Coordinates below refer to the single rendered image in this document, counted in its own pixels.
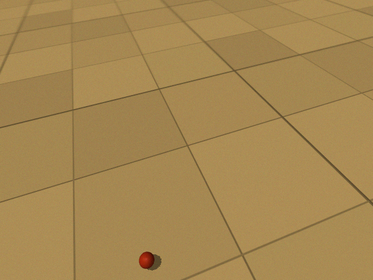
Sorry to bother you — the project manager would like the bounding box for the ball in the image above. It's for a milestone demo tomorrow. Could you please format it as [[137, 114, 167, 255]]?
[[139, 251, 154, 269]]

